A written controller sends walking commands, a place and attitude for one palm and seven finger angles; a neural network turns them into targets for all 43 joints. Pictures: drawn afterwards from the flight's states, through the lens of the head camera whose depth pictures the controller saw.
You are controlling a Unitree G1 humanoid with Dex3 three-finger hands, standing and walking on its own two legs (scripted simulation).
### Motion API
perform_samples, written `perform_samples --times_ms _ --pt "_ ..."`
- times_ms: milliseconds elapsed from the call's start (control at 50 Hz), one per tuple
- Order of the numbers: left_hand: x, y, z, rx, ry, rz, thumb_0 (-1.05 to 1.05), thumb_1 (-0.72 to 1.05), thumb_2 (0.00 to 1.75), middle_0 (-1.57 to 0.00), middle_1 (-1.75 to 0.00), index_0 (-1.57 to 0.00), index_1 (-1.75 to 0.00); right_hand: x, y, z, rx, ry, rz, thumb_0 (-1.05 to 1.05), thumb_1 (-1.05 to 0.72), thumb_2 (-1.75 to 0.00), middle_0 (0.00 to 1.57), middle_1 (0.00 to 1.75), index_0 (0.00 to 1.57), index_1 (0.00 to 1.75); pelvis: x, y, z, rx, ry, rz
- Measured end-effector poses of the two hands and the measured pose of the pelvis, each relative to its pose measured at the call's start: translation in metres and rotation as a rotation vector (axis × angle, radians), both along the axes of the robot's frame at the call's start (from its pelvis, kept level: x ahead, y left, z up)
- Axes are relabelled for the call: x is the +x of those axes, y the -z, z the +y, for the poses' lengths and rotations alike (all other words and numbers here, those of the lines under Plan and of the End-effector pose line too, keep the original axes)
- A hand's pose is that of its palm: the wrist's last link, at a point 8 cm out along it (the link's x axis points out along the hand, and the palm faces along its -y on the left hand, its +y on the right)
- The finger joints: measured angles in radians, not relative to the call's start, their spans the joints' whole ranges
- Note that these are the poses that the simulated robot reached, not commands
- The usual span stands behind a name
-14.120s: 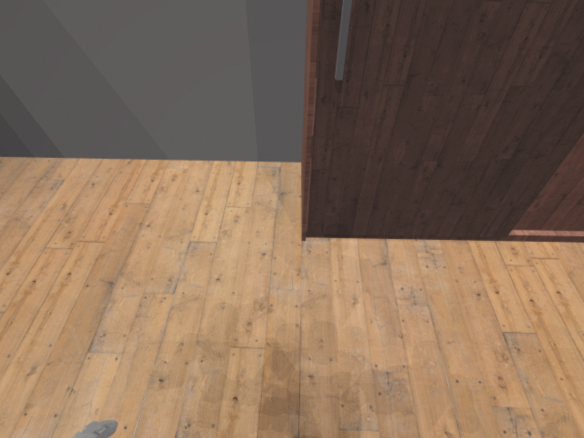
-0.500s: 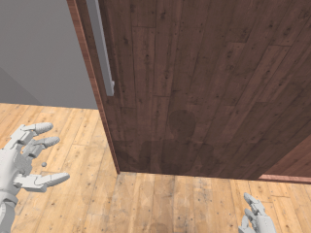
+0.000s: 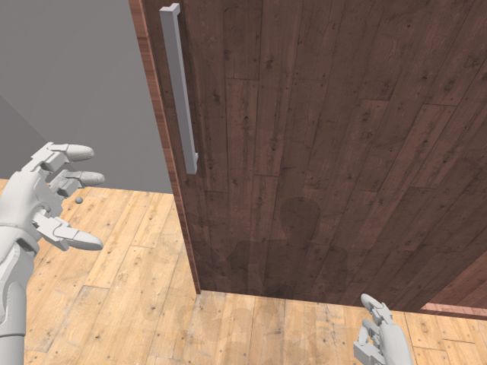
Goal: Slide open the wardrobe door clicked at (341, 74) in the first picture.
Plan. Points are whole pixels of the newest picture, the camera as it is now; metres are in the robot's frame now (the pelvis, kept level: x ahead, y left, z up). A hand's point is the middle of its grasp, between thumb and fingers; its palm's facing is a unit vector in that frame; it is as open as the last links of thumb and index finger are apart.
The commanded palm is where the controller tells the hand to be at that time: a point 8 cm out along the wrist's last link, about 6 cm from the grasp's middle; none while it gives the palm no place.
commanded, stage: raise the hand with hooked fingers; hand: left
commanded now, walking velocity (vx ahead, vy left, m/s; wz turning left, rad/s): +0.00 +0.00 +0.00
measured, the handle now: (184, 102) +0.52 +0.19 +0.18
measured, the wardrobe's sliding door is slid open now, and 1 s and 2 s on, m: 0.00 0.00 0.00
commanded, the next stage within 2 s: move the hooked fingers beside the handle in 0.58 s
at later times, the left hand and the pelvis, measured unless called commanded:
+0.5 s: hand (86, 195) +0.27 +0.26 +0.18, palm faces +0.16 -0.99 -0.04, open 14.0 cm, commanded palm +0.23 +0.30 +0.19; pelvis -0.02 -0.01 +0.00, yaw -1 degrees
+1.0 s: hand (101, 183) +0.29 +0.25 +0.18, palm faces +0.14 -0.99 -0.03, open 14.0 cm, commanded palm +0.27 +0.29 +0.18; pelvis -0.03 -0.02 +0.00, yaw -1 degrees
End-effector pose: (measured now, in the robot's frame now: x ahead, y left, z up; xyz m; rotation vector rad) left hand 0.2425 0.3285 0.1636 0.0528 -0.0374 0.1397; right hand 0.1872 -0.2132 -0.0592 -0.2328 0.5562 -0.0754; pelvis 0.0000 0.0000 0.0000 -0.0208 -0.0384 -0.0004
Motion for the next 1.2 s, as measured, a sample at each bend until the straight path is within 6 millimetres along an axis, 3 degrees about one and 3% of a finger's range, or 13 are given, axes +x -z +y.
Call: perform_samples --times_ms 160,340,780,920,1200 --pt "0.011 -0.024 -0.003 -0.003 0.006 -0.021 -0.02 -0.50 0.30 -0.30 -1.20 -0.30 -1.20 -0.010 -0.001 -0.013 -0.003 0.038 0.023 0.01 -0.90 -0.90 0.20 0.30 0.21 0.30 -0.004 -0.003 -0.003 0.005 0.007 -0.013" --pt "0.006 -0.011 -0.014 -0.024 0.000 0.029 -0.02 -0.50 0.30 -0.30 -1.20 -0.30 -1.20 -0.022 -0.001 -0.028 -0.004 0.074 0.028 0.01 -0.90 -0.90 0.20 0.30 0.21 0.30 -0.010 -0.002 -0.008 0.011 0.020 -0.019" --pt "-0.007 -0.018 -0.026 -0.017 -0.012 0.001 -0.02 -0.50 0.30 -0.30 -1.20 -0.30 -1.20 -0.030 0.000 -0.033 0.011 0.069 0.002 0.01 -0.90 -0.90 0.20 0.30 0.21 0.30 -0.023 -0.001 -0.019 0.014 0.015 -0.041" --pt "0.008 -0.018 -0.029 -0.022 -0.006 0.006 -0.02 -0.50 0.30 -0.30 -1.20 -0.30 -1.20 -0.035 0.002 -0.037 -0.002 0.076 0.018 0.01 -0.90 -0.90 0.20 0.30 0.21 0.30 -0.026 -0.001 -0.019 0.015 0.011 -0.036" --pt "0.056 -0.012 -0.029 -0.038 0.011 0.047 -0.02 -0.50 0.30 -0.30 -1.20 -0.30 -1.20 -0.062 0.013 -0.049 -0.022 0.139 0.107 0.01 -0.90 -0.90 0.20 0.30 0.21 0.30 -0.025 0.000 -0.016 0.016 0.019 0.002"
